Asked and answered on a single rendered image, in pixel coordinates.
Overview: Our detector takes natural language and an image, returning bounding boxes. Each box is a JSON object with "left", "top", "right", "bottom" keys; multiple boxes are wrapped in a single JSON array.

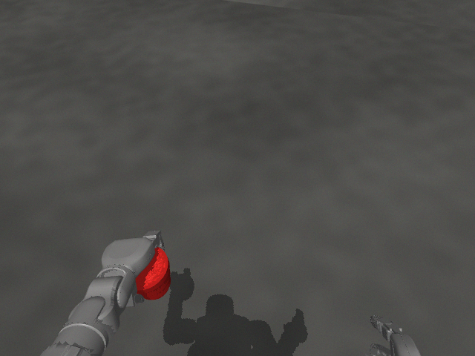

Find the left robot hand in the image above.
[{"left": 101, "top": 231, "right": 164, "bottom": 307}]

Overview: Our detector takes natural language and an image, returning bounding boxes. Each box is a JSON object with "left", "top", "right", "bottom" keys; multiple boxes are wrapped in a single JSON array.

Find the left robot arm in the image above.
[{"left": 40, "top": 265, "right": 136, "bottom": 356}]

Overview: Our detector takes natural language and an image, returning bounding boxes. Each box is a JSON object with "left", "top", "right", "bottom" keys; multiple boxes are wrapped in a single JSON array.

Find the cup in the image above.
[{"left": 136, "top": 247, "right": 171, "bottom": 300}]

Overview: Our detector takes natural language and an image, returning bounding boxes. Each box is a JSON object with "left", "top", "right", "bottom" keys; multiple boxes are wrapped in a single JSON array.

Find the right robot hand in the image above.
[{"left": 365, "top": 315, "right": 421, "bottom": 356}]

